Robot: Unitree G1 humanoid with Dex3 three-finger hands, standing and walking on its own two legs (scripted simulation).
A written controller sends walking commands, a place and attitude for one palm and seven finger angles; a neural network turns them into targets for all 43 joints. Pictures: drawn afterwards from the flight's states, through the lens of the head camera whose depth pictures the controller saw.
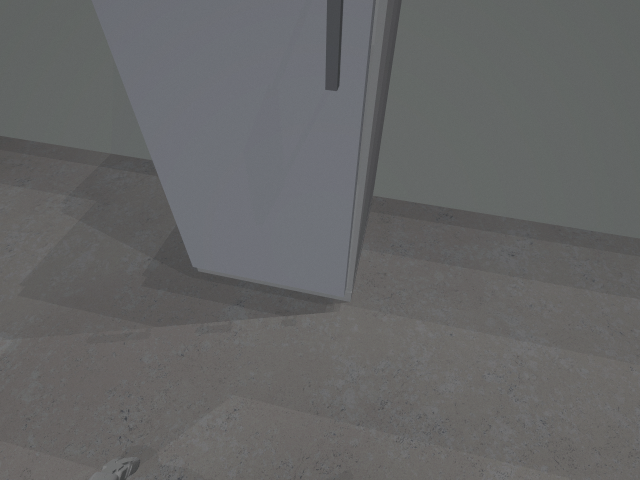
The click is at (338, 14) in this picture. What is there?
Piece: fridge door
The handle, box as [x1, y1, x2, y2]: [325, 0, 342, 90]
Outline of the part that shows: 327,0 325,89 336,90 339,81 342,0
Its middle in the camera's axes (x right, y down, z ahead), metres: +0.03 -0.40 +0.67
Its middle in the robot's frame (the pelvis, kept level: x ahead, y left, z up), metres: +0.80 +0.03 +0.25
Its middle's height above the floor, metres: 1.02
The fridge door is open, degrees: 0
